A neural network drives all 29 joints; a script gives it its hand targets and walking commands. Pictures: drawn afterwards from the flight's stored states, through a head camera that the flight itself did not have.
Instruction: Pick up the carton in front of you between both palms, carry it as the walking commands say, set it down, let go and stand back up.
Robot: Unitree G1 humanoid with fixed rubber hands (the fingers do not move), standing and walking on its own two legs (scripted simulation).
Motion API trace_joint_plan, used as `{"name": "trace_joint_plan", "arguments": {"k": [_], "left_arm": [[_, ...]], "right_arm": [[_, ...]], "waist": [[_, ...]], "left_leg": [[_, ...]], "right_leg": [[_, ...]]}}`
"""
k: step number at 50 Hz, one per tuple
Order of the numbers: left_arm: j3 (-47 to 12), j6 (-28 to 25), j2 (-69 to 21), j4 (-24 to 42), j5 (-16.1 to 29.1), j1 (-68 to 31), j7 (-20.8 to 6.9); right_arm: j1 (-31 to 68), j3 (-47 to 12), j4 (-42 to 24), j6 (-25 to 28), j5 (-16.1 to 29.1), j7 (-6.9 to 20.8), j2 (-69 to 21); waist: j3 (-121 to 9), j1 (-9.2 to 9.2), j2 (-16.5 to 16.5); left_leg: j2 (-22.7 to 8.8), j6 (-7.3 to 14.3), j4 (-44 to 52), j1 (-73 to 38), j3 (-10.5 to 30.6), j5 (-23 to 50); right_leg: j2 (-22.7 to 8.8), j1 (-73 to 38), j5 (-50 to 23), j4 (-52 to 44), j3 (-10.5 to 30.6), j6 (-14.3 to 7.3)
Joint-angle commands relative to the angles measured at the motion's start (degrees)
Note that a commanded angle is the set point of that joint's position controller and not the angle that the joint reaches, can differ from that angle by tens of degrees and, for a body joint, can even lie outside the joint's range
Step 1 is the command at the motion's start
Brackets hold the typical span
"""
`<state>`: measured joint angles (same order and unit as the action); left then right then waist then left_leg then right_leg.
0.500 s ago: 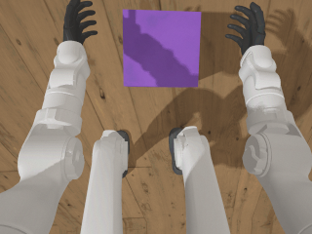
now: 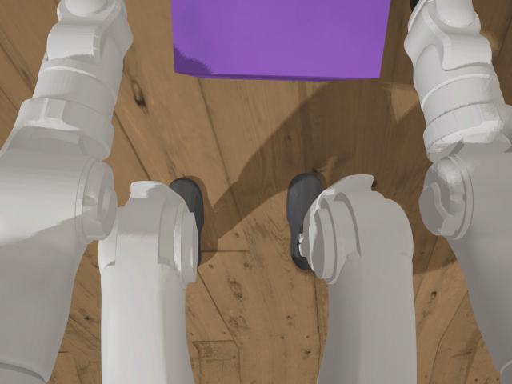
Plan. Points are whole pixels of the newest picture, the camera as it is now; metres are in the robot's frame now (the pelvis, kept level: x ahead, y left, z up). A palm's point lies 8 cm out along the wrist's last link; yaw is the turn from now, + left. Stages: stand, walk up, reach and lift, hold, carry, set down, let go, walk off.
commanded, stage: reach and lift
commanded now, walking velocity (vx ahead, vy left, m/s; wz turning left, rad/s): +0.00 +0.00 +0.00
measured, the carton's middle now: out of the picture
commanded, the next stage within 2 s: none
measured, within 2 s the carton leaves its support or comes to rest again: leaves its support in 0.76 s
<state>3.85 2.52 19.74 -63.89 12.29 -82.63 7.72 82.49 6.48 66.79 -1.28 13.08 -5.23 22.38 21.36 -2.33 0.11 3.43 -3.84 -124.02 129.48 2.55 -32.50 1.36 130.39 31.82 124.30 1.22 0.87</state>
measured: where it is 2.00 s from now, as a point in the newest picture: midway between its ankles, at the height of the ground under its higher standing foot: (245, 239)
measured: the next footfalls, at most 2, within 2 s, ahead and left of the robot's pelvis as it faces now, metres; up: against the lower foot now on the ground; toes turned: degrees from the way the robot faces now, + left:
none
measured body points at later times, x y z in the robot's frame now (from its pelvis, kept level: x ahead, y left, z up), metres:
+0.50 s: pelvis +0.00 +0.01 +0.00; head +0.37 -0.01 +0.24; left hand +0.56 +0.11 -0.19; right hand +0.54 -0.19 -0.19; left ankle +0.11 +0.13 -0.34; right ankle +0.11 -0.12 -0.34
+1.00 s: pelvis +0.00 +0.01 +0.01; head +0.31 -0.01 +0.34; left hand +0.55 +0.11 -0.08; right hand +0.53 -0.19 -0.08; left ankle +0.11 +0.13 -0.34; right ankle +0.11 -0.12 -0.34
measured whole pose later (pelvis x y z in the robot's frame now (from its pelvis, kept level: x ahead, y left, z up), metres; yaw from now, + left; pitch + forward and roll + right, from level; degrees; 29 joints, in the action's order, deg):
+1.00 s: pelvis +0.00 +0.01 +0.01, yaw -1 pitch +40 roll +0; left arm 17.0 14.5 6.6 -46.4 0.7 -68.8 8.5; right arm 67.2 17.1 44.8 -16.0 1.7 -5.7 9.3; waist 3.5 -2.3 2.0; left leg 6.5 -4.6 -122.0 128.1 3.9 -33.6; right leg 4.5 128.7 32.4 121.5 3.2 3.8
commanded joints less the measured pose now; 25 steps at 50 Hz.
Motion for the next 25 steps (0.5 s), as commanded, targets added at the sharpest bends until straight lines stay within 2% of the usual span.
{"name": "trace_joint_plan", "arguments": {"k": [1, 5, 10, 14, 18, 20, 23, 24, 25], "left_arm": [[-0.8, -1.8, 7.0, 7.5, 0.9, -16.8, -0.2], [-1.6, -1.8, 5.8, 7.5, 1.1, -13.3, 0.0], [-0.2, -1.5, 3.7, 4.0, -0.2, -9.3, 0.1], [0.3, -1.9, 3.7, 4.5, -0.7, -11.1, 0.1], [-2.3, -1.9, 1.1, 5.3, 0.5, -14.8, 0.5], [-4.0, -1.8, -1.6, 5.3, 1.2, -16.9, 0.6], [-3.3, -1.7, -4.6, 4.3, -0.5, -18.6, 0.8], [-4.0, -1.6, -8.3, 5.0, -0.8, -20.1, 0.2], [-6.1, -1.6, -15.4, 5.2, -0.6, -23.0, -1.0]], "right_arm": [[14.8, 0.2, -6.4, 1.7, 0.7, -0.7, 7.9], [11.2, -0.5, -7.2, 1.7, 1.2, -1.0, 5.9], [8.9, 0.2, -5.1, 1.5, -0.1, -0.5, 4.3], [10.4, 0.8, -5.6, 1.8, -0.8, -0.4, 4.4], [13.8, -1.2, -6.5, 1.9, 0.6, -0.3, 2.3], [15.8, -2.8, -6.3, 1.8, 1.3, -0.3, -0.2], [17.6, -2.6, -5.2, 1.6, 0.0, -0.1, -2.8], [19.4, -4.0, -5.5, 1.5, 0.2, 0.7, -7.3], [22.7, -6.0, -5.8, 1.4, 0.5, 1.9, -14.5]], "waist": [[-74.9, -2.28, 1.8], [-78.3, -1.71, 2.7], [-70.8, -1.30, 1.4], [-69.2, -1.67, 1.2], [-69.9, -2.01, 1.8], [-69.7, -2.03, 2.1], [-68.5, -2.23, 2.6], [-68.0, -1.56, 2.4], [-68.2, -1.83, 2.1]], "left_leg": [[-1.0, 0.9, 5.8, -31.2, -5.1, 18.1], [-0.5, 0.8, 5.3, -34.2, -5.2, 21.5], [-0.1, 0.9, 6.5, -30.2, -4.6, 18.7], [-0.1, 1.1, 7.0, -29.9, -4.2, 17.5], [0.2, 1.3, 7.6, -31.8, -4.2, 16.5], [0.6, 1.4, 7.9, -32.7, -4.1, 15.7], [1.2, 1.4, 8.3, -34.0, -3.9, 14.4], [1.6, 1.6, 8.4, -34.3, -4.0, 14.1], [2.0, 1.7, 8.4, -33.6, -4.1, 14.2]], "right_leg": [[-0.4, -38.8, -23.2, -8.5, -1.6, 1.5], [0.1, -40.1, -26.1, -7.7, -2.3, 1.6], [0.0, -34.7, -22.0, -8.3, -2.5, 1.7], [-0.1, -32.1, -20.1, -8.7, -2.6, 1.8], [0.1, -32.1, -18.3, -9.3, -2.9, 1.7], [0.3, -32.4, -17.3, -9.6, -2.9, 1.7], [0.9, -32.3, -15.7, -9.9, -3.2, 1.5], [1.3, -32.4, -15.2, -9.9, -3.3, 1.4], [1.9, -32.3, -15.5, -10.1, -3.3, 1.1]]}}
